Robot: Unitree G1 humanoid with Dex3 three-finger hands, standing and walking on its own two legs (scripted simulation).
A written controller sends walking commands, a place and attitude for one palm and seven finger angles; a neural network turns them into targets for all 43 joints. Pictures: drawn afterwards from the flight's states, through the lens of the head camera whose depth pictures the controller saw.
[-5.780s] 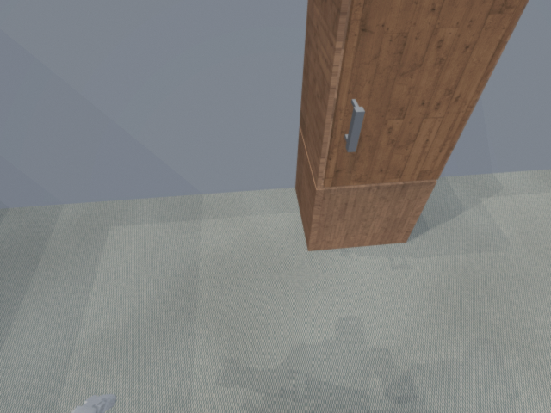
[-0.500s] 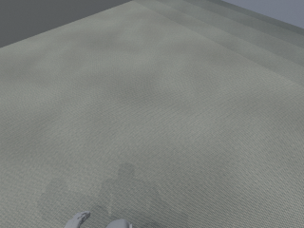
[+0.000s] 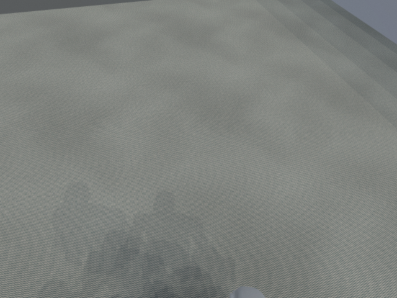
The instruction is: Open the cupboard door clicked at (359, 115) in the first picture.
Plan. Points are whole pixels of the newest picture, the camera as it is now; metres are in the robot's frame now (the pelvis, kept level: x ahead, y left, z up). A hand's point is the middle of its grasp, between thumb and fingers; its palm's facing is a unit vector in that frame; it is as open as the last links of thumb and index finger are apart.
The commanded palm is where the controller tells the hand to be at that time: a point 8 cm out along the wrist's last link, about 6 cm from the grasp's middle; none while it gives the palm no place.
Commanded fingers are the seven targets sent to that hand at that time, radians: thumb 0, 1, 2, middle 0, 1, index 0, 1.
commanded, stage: turn to face it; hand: left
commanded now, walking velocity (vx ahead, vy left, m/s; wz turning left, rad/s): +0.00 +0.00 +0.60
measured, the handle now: out of the picture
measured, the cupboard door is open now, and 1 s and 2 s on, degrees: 0 0 0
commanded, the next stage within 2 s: none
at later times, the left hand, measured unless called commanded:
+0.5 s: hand out of the picture -0.02 +0.13 -0.14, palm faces +0.31 -0.91 -0.29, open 7.3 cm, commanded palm none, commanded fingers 0.00 0.90 0.90 -0.20 -0.30 -0.20 -0.30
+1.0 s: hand out of the picture -0.14 +0.19 -0.17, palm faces +0.61 -0.75 -0.24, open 7.3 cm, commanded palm none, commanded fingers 0.00 0.90 0.90 -0.20 -0.30 -0.20 -0.30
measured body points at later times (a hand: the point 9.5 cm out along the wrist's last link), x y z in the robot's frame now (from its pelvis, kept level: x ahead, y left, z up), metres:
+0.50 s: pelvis -0.04 -0.08 +0.00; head -0.01 -0.10 +0.45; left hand -0.04 +0.18 -0.12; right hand +0.10 -0.32 -0.15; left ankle -0.08 +0.06 -0.64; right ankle -0.02 -0.18 -0.74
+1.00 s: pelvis -0.07 -0.03 +0.00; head -0.05 +0.02 +0.45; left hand -0.17 +0.23 -0.15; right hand +0.17 -0.17 -0.13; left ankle -0.13 +0.04 -0.74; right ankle +0.01 -0.18 -0.66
